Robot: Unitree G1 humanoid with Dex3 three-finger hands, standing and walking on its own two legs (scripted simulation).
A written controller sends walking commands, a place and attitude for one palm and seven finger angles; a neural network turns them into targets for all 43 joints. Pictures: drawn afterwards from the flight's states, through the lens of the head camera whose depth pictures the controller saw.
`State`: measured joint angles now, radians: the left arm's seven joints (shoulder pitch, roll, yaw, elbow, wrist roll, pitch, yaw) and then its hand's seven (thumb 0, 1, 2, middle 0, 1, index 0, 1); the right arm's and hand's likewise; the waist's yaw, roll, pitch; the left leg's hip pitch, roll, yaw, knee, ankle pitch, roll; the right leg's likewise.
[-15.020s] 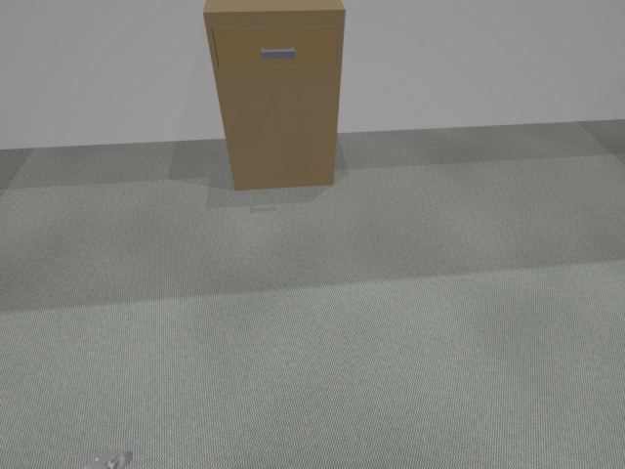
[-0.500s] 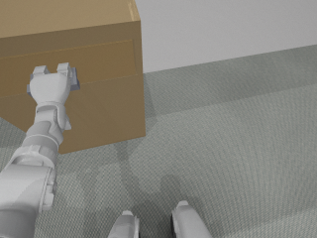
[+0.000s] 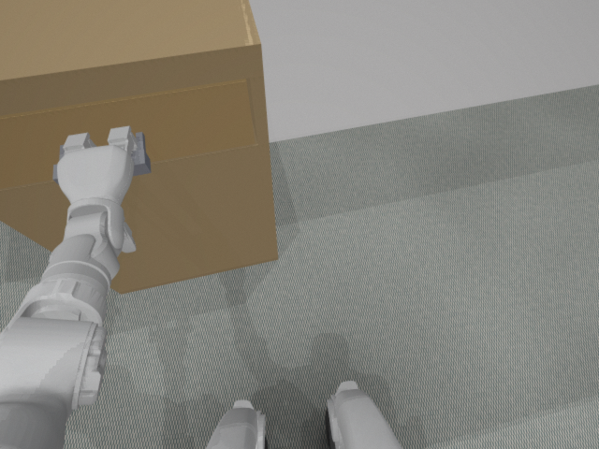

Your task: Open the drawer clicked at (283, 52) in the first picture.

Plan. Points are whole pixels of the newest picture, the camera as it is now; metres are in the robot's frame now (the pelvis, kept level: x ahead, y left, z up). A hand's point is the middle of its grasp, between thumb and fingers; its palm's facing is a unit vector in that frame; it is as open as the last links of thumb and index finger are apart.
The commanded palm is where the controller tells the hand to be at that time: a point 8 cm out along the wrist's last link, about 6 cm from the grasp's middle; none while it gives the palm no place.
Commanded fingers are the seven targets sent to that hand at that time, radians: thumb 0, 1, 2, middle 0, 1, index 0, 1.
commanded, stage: close the thumb around the handle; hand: left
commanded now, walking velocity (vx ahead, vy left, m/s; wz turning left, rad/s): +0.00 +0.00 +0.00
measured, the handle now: (103, 156) +0.53 +0.26 +0.00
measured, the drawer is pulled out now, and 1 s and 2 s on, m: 0.00 0.00 0.03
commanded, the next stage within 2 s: pull the drawer open in 0.68 s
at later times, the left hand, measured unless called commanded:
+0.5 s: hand (115, 193) +0.48 +0.25 -0.02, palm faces -0.05 -0.01 -1.00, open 7.1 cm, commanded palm +0.46 +0.24 +0.03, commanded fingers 0.00 0.90 0.90 -0.40 -1.35 -0.40 -1.35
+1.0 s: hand (116, 194) +0.48 +0.25 -0.02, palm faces -0.05 -0.02 -1.00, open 6.0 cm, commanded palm +0.44 +0.24 +0.03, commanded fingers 0.00 0.90 0.90 -0.40 -1.35 -0.40 -1.35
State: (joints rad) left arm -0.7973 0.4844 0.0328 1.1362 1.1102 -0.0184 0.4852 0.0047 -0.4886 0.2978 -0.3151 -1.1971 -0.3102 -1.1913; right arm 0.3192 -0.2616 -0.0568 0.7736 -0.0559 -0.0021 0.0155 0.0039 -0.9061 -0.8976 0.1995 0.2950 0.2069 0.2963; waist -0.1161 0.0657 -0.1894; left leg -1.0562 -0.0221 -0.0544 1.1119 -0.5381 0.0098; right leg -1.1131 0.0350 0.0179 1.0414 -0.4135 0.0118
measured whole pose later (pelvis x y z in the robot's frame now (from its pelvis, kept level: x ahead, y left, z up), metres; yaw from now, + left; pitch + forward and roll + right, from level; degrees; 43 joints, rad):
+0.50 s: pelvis +0.00 +0.00 +0.00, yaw +0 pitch +27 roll -2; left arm -0.80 0.48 0.03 1.15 1.11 -0.01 0.49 0.00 0.48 0.72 -0.38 -1.30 -0.38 -1.30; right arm 0.31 -0.26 -0.05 0.77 -0.05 0.00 0.01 0.00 -0.91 -0.90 0.20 0.29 0.21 0.30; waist -0.12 0.06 -0.18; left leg -1.05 -0.02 -0.05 1.11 -0.54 0.02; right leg -1.11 0.03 0.02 1.04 -0.41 0.02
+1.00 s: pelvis +0.00 +0.01 +0.00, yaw -1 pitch +27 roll -2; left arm -0.78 0.49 0.04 1.12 1.09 0.00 0.48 0.01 0.67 0.76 -0.36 -1.35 -0.36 -1.35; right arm 0.31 -0.27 -0.05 0.76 -0.05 0.01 0.01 0.00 -0.91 -0.90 0.20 0.29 0.21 0.30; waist -0.13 0.06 -0.18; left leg -1.04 -0.02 -0.03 1.10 -0.53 0.02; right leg -1.10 0.04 0.04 1.03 -0.40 0.02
